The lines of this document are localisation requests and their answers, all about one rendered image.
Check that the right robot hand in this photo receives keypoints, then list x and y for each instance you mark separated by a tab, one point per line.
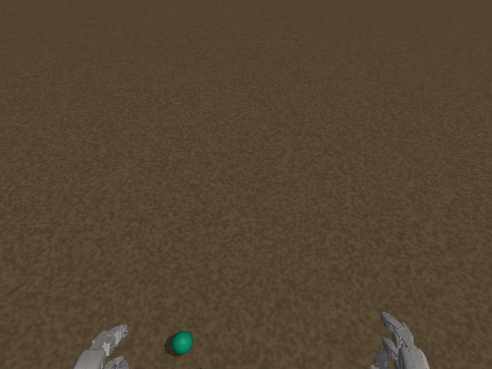
402	350

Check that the left robot hand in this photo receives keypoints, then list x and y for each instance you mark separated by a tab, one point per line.
102	346

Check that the ball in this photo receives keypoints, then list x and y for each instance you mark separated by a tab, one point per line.
182	342

